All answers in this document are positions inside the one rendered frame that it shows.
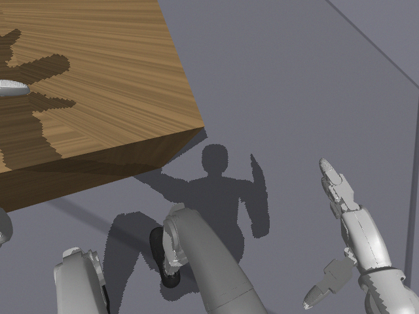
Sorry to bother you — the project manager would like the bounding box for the left robot hand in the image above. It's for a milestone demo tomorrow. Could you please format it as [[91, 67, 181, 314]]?
[[0, 79, 30, 97]]

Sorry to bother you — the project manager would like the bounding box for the right robot hand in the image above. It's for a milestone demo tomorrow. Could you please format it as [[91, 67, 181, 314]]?
[[303, 158, 392, 309]]

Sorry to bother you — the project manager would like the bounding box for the left robot arm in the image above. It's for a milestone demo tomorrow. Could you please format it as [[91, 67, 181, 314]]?
[[0, 208, 13, 248]]

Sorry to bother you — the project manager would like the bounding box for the right robot foot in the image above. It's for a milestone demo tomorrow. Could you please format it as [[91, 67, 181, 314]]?
[[149, 227, 181, 288]]

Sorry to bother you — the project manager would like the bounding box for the right robot arm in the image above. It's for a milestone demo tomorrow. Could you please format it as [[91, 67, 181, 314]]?
[[358, 267, 419, 314]]

